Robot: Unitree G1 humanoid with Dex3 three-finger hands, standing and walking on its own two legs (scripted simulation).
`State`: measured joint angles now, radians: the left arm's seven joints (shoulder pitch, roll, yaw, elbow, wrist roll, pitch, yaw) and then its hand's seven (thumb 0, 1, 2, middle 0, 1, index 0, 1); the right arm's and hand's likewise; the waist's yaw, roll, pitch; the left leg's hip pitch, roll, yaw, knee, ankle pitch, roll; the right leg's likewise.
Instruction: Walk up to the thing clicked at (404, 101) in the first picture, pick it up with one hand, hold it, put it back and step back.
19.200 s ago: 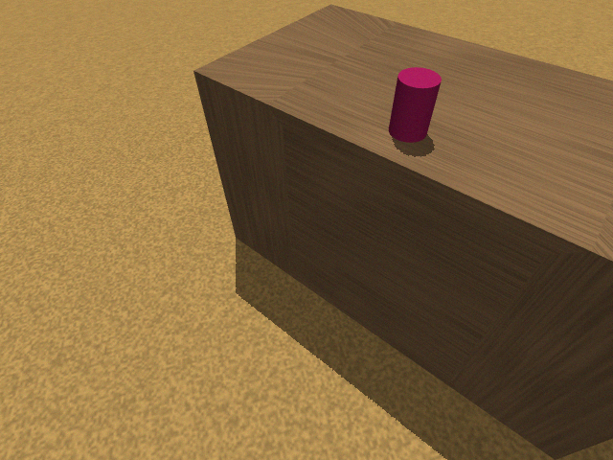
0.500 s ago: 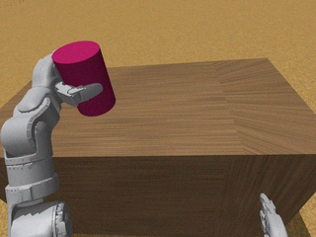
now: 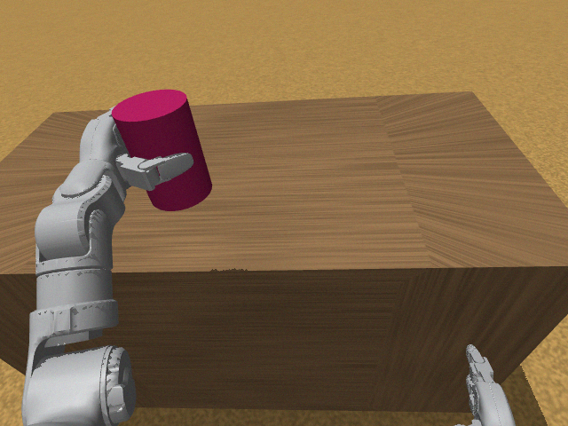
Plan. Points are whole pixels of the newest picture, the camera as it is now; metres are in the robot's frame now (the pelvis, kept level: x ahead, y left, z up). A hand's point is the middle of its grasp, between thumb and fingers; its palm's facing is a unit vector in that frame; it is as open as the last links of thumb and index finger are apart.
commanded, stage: crouch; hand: left
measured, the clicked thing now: (167, 151) +0.39 +0.16 +0.24
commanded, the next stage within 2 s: lower in 0.92 s
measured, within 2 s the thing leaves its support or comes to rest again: neither
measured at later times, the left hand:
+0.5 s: hand (170, 153) +0.45 +0.18 +0.20, palm faces +0.13 -0.99 +0.00, open 11.7 cm
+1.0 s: hand (177, 157) +0.47 +0.18 +0.17, palm faces +0.14 -0.99 +0.00, open 11.7 cm
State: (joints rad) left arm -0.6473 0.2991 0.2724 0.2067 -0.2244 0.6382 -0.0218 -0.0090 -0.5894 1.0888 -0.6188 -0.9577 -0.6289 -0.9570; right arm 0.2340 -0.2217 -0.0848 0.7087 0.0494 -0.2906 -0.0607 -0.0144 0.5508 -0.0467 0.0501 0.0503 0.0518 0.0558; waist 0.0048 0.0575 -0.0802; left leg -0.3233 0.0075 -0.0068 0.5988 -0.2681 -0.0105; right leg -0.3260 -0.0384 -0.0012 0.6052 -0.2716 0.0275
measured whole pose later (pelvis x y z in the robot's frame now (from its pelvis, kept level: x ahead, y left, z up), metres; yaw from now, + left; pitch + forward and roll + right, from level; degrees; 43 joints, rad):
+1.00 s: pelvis +0.02 +0.00 +0.00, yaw -1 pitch +5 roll -1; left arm -0.72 0.34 0.29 0.73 -0.15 0.05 -0.04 -0.01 -0.57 1.08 -0.61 -0.96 -0.62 -0.96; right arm 0.24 -0.21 -0.05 0.61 0.02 -0.21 -0.06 -0.01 0.52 -0.05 0.05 0.05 0.05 0.06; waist -0.06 0.03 -0.06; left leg -0.38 0.02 0.00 0.58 -0.29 -0.01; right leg -0.37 -0.02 0.01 0.55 -0.26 0.03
